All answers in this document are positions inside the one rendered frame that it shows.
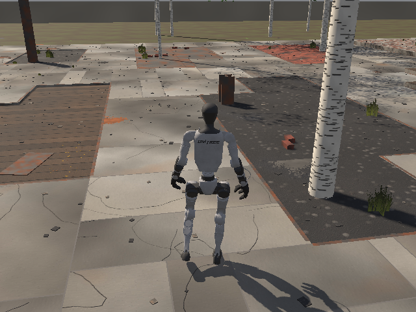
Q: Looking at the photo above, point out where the robot left forearm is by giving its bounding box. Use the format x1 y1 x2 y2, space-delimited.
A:
172 156 184 179

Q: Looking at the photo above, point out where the left robot hand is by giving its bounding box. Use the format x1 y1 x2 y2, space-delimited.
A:
171 177 186 190

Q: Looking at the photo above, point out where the robot right forearm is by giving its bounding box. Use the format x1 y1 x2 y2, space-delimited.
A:
234 158 248 187

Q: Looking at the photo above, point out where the robot torso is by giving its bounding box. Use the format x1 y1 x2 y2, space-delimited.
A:
194 128 224 195

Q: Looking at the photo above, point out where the left robot upper arm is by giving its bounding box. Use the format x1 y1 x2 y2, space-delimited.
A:
177 131 196 166

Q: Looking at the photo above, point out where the right robot hand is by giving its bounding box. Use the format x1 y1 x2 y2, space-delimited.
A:
234 184 249 200

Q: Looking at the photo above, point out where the robot left foot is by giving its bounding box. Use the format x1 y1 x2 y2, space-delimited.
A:
181 251 190 261

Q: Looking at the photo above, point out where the right robot upper arm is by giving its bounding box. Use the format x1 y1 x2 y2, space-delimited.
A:
223 131 240 168

